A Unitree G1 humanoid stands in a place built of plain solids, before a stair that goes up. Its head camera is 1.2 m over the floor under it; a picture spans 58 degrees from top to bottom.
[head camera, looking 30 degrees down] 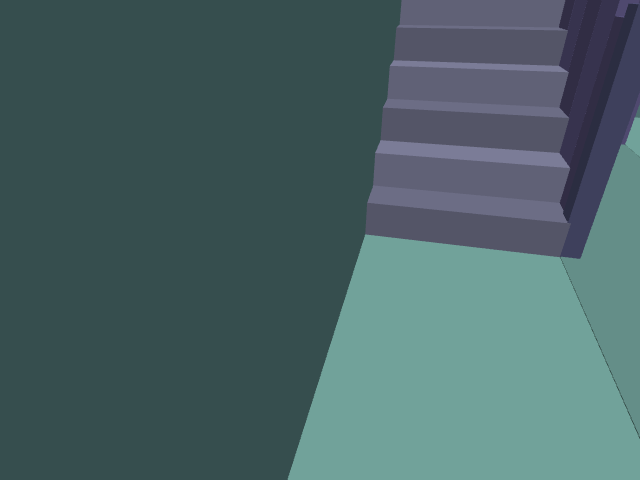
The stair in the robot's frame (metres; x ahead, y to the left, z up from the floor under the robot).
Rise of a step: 0.20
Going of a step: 0.25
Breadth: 1.02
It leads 14 degrees to the right of straight ahead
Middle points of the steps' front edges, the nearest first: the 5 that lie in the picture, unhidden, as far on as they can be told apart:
2.02 -0.75 0.20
2.26 -0.81 0.40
2.50 -0.87 0.60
2.74 -0.93 0.79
2.98 -0.99 0.99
